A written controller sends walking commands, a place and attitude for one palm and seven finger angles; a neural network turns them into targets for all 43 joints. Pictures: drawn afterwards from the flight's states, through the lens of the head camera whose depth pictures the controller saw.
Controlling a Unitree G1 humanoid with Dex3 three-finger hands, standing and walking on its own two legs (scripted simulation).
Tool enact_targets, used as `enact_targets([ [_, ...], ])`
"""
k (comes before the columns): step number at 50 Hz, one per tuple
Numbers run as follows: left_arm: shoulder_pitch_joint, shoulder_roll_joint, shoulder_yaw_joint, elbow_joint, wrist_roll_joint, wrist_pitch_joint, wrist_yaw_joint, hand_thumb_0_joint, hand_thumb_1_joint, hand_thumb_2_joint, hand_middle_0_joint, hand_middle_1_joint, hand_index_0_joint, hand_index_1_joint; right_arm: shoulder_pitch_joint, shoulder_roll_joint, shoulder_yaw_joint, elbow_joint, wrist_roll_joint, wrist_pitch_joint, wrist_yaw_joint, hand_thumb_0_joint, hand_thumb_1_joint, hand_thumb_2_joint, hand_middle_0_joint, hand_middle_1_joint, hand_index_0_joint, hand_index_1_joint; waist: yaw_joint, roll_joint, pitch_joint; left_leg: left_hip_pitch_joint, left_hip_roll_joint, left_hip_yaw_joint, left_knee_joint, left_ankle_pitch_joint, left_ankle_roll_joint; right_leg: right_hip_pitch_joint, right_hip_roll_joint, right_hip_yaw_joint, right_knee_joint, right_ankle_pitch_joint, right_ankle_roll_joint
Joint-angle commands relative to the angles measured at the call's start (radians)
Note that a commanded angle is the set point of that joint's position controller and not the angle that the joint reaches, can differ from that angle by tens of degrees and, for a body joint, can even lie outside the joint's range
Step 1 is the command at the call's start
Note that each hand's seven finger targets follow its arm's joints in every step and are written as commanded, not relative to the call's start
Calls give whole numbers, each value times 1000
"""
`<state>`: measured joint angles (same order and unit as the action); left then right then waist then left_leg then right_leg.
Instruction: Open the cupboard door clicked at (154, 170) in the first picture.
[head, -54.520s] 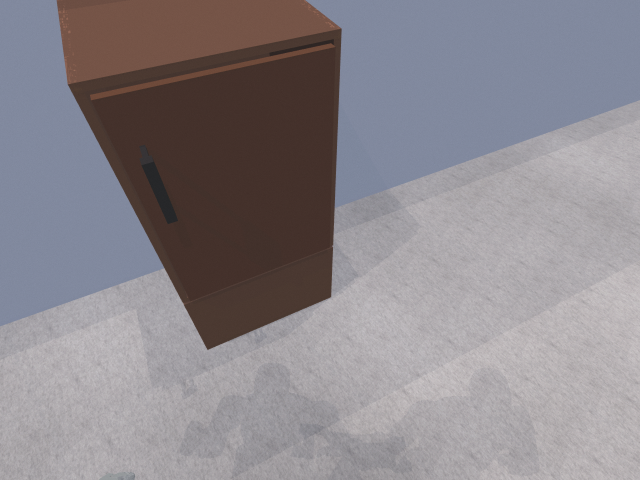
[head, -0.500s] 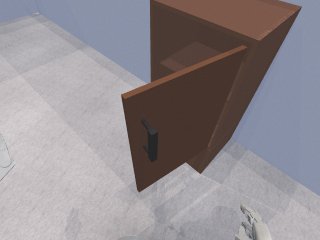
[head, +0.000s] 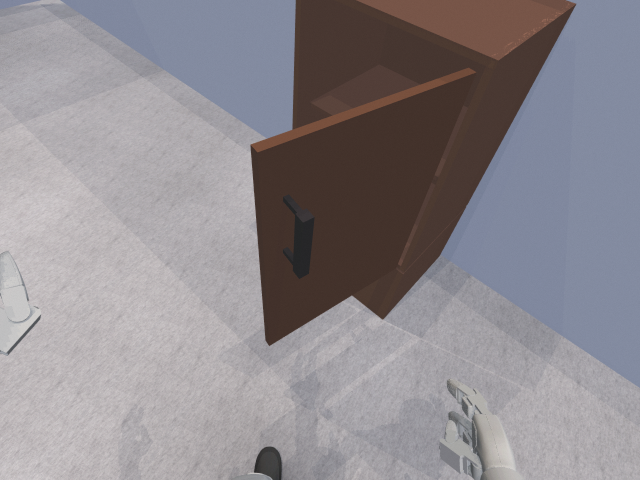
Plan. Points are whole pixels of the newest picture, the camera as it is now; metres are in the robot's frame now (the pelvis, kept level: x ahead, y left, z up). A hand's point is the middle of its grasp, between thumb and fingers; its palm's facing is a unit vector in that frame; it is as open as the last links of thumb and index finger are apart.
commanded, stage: stop stepping back and stand still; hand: left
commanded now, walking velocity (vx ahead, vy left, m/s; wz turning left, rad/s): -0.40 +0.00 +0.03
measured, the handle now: (295, 238) +0.46 +0.09 -0.01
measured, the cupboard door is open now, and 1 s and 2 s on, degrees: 78 78 78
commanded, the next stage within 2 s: let the arm hang, fingers relaxed in 1.14 s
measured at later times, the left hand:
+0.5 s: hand (19, 400) +0.14 +0.25 +0.16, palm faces +0.44 -0.79 -0.42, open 7.4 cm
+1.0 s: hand (24, 472) +0.10 +0.23 +0.16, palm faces +0.37 -0.82 -0.45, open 7.4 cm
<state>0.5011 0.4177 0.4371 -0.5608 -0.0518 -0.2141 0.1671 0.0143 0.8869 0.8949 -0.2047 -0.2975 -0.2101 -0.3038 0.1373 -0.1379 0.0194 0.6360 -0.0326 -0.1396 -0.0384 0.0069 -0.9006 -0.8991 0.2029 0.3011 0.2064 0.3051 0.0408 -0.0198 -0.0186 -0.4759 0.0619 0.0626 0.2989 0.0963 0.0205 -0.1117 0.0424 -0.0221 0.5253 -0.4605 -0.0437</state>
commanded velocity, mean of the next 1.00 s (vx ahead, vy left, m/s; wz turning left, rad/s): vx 0.06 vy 0.02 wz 0.00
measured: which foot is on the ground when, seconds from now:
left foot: down 0.00-0.30, up 0.32-0.40, down 0.42-1.00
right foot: up 0.00-0.00, down 0.02-1.00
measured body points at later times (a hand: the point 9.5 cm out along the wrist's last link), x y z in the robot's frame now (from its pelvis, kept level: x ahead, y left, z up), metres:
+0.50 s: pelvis -0.06 -0.01 +0.00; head -0.07 +0.00 +0.45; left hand +0.11 +0.29 +0.19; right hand +0.06 -0.28 -0.09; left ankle +0.03 +0.09 -0.73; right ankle -0.14 -0.13 -0.73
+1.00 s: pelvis -0.11 -0.02 +0.01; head -0.10 -0.02 +0.46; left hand +0.08 +0.27 +0.18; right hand +0.04 -0.26 -0.07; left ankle -0.03 +0.09 -0.73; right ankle -0.14 -0.13 -0.73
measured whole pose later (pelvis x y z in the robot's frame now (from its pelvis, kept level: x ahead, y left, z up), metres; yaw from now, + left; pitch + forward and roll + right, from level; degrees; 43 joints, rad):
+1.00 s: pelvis -0.11 -0.02 +0.01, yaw -2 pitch -1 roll -1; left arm 0.54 0.38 0.38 -0.45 -0.03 -0.19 0.14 0.02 0.89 0.89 -0.21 -0.30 -0.21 -0.30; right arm 0.21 -0.20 0.02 0.64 -0.01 -0.16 -0.08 0.01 -0.90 -0.90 0.20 0.30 0.21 0.30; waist -0.01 0.00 0.03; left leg -0.30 0.00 -0.03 0.43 -0.12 0.01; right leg -0.13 0.04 0.00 0.41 -0.27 -0.02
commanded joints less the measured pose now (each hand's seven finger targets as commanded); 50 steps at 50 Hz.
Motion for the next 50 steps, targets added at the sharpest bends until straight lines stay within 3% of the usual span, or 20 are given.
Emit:
enact_targets([
  [1, -83, 290, 153, -246, -18, -90, -5, 0, 900, 900, -200, -300, -200, -300, -58, -151, -47, -111, 5, -6, -26, 0, -900, -900, 200, 300, 200, 300, -32, -44, -140, 409, 15, -29, 333, -290, -63, -336, -296, 235, -341, 361, -85],
  [4, -12, 261, 154, -185, -9, -52, -15, 0, 900, 900, -200, -300, -200, -300, -65, -169, -53, -152, 33, -22, -45, 0, -900, -900, 200, 300, 200, 300, -41, -173, -150, 333, -52, -12, 423, -263, -40, -238, -227, 88, -156, 652, -40],
  [7, 71, 229, 161, -158, -23, -13, -18, 0, 900, 900, -200, -300, -200, -300, -53, -187, -38, -165, 39, -9, -60, 0, -900, -900, 200, 300, 200, 300, -52, 140, -122, 416, 28, -123, 136, 13, 13, -213, -59, -19, -16, 363, 59],
  [9, 109, 254, 196, -142, -24, -28, -12, 0, 900, 900, -200, -300, -200, -300, -67, -202, -43, -173, 29, -29, -60, 0, -900, -900, 200, 300, 200, 300, -31, 282, -95, 301, 98, -281, -51, -332, 44, -162, -1, -19, -20, 31, 45],
  [11, 110, 243, 192, -177, -22, -36, -9, 0, 900, 900, -200, -300, -200, -300, -54, -199, -44, -172, 18, -32, -57, 0, -900, -900, 200, 300, 200, 300, -35, 263, -52, 127, 73, -272, -172, -649, -13, -34, 23, -46, -69, -45, 14],
  [13, 172, 228, 185, -163, -23, -34, -13, 0, 900, 900, -200, -300, -200, -300, -35, -195, -55, -175, 23, -27, -49, 0, -900, -900, 200, 300, 200, 300, -44, 142, -55, 153, -7, -147, -5, -551, -43, -65, -22, -7, -209, -85, -11],
  [15, 178, 243, 185, -183, -34, -40, -12, 0, 900, 900, -200, -300, -200, -300, -22, -184, -60, -152, 26, -21, -43, 0, -900, -900, 200, 300, 200, 300, -45, -97, -45, 268, -55, -66, 373, -310, -44, -288, -226, 208, -354, -69, -73],
  [16, 150, 229, 173, -172, -28, -35, -8, 0, 900, 900, -200, -300, -200, -300, -8, -188, -62, -134, 26, -22, -41, 0, -900, -900, 200, 300, 200, 300, -45, -126, -23, 200, -53, -66, 457, -286, -41, -275, -275, 241, -338, 62, -99],
  [18, 34, 191, 119, -145, -3, -42, 0, 0, 900, 900, -200, -300, -200, -300, 7, -190, -57, -119, 31, -44, -44, 0, -900, -900, 200, 300, 200, 300, -62, -53, 2, 158, -24, -70, 366, -299, -26, -167, -249, 161, -219, 425, -70],
  [20, -59, 178, 89, -100, 11, -44, 1, 0, 900, 900, -200, -300, -200, -300, 16, -208, -60, -105, 30, -70, -68, 0, -900, -900, 200, 300, 200, 300, -66, 48, 5, 308, -16, -83, 169, -89, -6, -169, -132, 68, -119, 482, 21],
  [22, -54, 183, 85, -48, 23, -44, 3, 0, 900, 900, -200, -300, -200, -300, 31, -225, -68, -105, 34, -82, -76, 0, -900, -900, 200, 300, 200, 300, -46, 121, -60, 431, 44, -153, 167, 147, 33, -191, -53, 37, -45, 453, 61],
  [24, -75, 194, 83, -88, 21, -51, -2, 0, 900, 900, -200, -300, -200, -300, 13, -207, -58, -105, 28, -89, -73, 0, -900, -900, 200, 300, 200, 300, -41, 221, -85, 376, 98, -264, 52, 13, 54, -154, -20, 17, 23, 159, 63],
  [28, -15, 180, 105, -141, 21, -49, -1, 0, 900, 900, -200, -300, -200, -300, -26, -195, -50, -139, 21, -87, -60, 0, -900, -900, 200, 300, 200, 300, -33, 195, 0, 83, 72, -249, -133, -659, 32, 0, -10, 9, -72, 38, 27],
  [31, 83, 194, 131, -134, 8, -41, -9, 0, 900, 900, -200, -300, -200, -300, -23, -169, -58, -153, 20, -55, -48, 0, -900, -900, 200, 300, 200, 300, -43, -40, -2, 219, -68, -77, 252, -407, -39, -219, -155, 219, -352, -132, -48],
  [33, 58, 180, 126, -126, 5, -31, -5, 0, 900, 900, -200, -300, -200, -300, -8, -167, -56, -122, 20, -38, -45, 0, -900, -900, 200, 300, 200, 300, -48, -98, 16, 195, -62, -75, 459, -314, -36, -282, -261, 284, -347, 60, -104],
  [35, -6, 160, 101, -82, 6, -31, -1, 0, 900, 900, -200, -300, -200, -300, 6, -164, -47, -113, 22, -45, -49, 0, -900, -900, 200, 300, 200, 300, -63, -31, 7, 208, -40, -87, 308, -306, -28, -191, -216, 177, -240, 299, -65],
  [38, -79, 155, 77, -20, 12, -37, -8, 0, 900, 900, -200, -300, -200, -300, -7, -197, -52, -121, 32, -59, -68, 0, -900, -900, 200, 300, 200, 300, -46, 54, -1, 344, 30, -147, 109, -106, 7, -182, -73, 92, -163, 313, 40],
  [40, -56, 157, 67, 8, 16, -31, -13, 0, 900, 900, -200, -300, -200, -300, -5, -186, -42, -123, 31, -60, -71, 0, -900, -900, 200, 300, 200, 300, -45, 102, -53, 369, 34, -157, 108, 30, 16, -134, -62, 59, -124, 406, 53],
  [45, -47, 165, 63, -127, 20, -43, -12, 0, 900, 900, -200, -300, -200, -300, -33, -189, -41, -146, 27, -74, -63, 0, -900, -900, 200, 300, 200, 300, -37, 97, -51, 277, 24, -177, 26, -316, 17, -74, -56, 66, -191, 213, 47],
  [50, 31, 185, 109, -121, 14, -47, -2, 0, 900, 900, -200, -300, -200, -300, -27, -185, -47, -152, 20, -66, -57, 0, -900, -900, 200, 300, 200, 300, -41, 98, -17, 260, -10, -146, 47, -384, -7, -120, -68, 83, -260, 107, 26],
])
